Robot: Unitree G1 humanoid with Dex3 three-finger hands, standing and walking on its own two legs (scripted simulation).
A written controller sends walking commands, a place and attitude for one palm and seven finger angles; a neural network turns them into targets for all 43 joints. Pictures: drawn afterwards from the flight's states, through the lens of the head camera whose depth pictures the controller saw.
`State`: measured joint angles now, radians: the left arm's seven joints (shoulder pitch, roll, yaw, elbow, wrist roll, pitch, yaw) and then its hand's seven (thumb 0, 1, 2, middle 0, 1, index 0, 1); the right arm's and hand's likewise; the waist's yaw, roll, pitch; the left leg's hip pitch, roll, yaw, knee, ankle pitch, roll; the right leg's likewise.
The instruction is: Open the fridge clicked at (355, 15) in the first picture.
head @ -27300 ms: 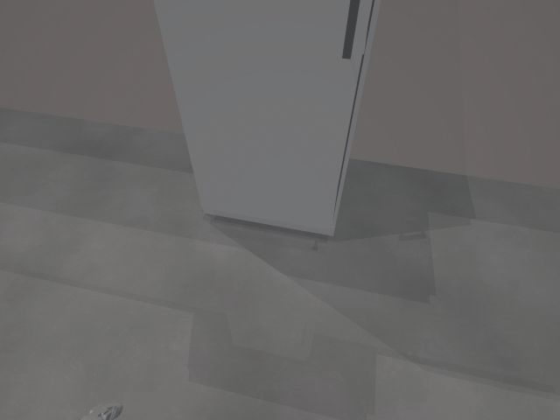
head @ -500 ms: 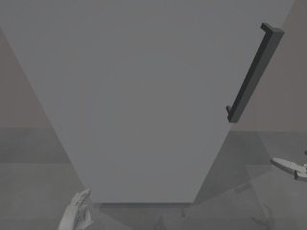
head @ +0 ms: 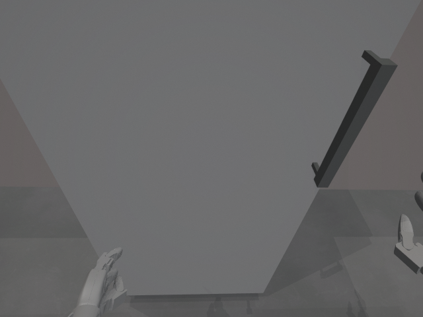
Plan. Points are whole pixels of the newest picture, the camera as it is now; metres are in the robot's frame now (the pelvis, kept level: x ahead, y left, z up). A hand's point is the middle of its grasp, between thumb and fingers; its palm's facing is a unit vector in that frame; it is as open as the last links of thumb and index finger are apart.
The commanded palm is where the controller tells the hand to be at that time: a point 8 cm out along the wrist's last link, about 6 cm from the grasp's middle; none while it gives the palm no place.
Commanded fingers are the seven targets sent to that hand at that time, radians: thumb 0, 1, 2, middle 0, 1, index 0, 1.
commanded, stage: draw the hand back to the body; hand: right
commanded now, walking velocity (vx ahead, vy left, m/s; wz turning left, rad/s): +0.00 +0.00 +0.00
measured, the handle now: (341, 127) +0.37 -0.23 +0.22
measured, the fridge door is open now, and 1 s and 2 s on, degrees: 0 0 0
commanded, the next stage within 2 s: step back with the hand held close in 0.30 s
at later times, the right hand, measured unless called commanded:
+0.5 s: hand (416, 247) +0.17 -0.27 +0.16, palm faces +0.49 +0.79 -0.37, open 7.4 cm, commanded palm +0.12 -0.30 +0.18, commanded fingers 0.00 -0.90 -0.90 0.20 0.30 0.20 0.30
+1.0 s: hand out of the picture +0.11 -0.30 +0.16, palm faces +0.50 +0.76 -0.41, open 7.4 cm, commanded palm +0.06 -0.32 +0.18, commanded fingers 0.00 -0.90 -0.90 0.20 0.30 0.20 0.30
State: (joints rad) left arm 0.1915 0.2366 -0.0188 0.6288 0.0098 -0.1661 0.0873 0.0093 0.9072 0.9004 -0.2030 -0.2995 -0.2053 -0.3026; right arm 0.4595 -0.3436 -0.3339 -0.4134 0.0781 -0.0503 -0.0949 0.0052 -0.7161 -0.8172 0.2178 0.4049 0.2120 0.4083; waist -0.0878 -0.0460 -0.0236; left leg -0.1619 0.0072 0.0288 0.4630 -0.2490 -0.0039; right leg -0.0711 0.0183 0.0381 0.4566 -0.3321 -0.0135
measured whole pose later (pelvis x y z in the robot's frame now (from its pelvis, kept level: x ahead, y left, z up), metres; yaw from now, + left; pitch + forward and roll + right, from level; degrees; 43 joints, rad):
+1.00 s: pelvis -0.08 -0.02 -0.01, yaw +0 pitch -1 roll +1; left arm 0.22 0.22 -0.02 0.55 0.00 -0.07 0.09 0.01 0.91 0.90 -0.20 -0.30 -0.21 -0.30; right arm 0.47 -0.38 -0.43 -0.44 0.01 -0.19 -0.14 0.01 -0.89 -0.90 0.21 0.30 0.21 0.31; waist -0.04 0.02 -0.01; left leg -0.37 0.03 0.01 0.55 -0.15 -0.03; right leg -0.32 0.04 0.02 0.63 -0.29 -0.05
